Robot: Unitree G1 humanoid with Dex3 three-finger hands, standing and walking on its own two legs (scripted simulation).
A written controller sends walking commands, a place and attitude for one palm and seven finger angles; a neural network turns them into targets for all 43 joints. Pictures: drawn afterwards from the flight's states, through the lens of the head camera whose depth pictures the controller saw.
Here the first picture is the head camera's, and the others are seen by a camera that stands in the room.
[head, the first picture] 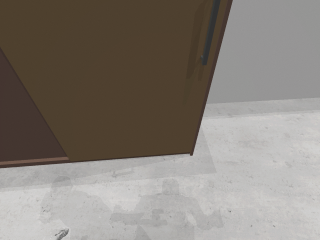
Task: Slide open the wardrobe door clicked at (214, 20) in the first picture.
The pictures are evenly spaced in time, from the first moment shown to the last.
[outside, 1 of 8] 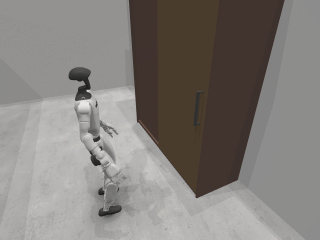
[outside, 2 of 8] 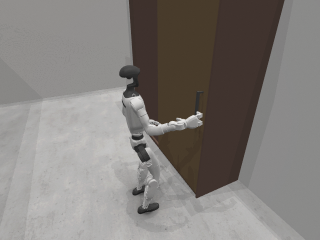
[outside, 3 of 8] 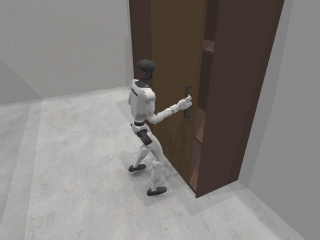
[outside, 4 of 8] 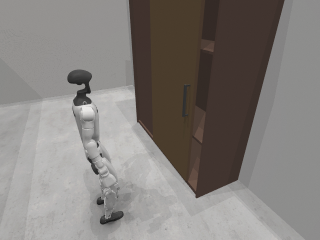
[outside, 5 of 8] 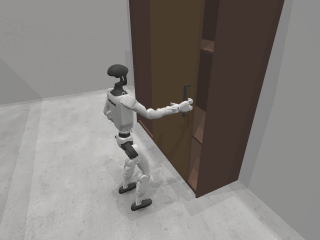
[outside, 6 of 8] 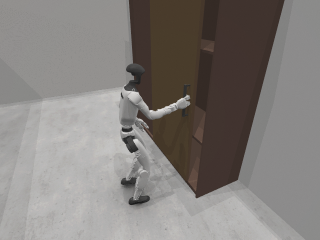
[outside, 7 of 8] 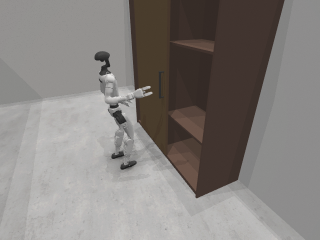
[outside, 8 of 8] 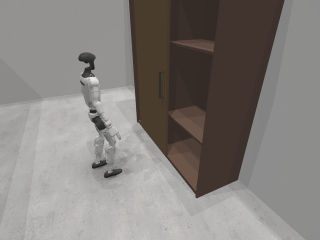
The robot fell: no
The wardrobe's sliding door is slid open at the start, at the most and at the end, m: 0.00 0.65 0.65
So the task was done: yes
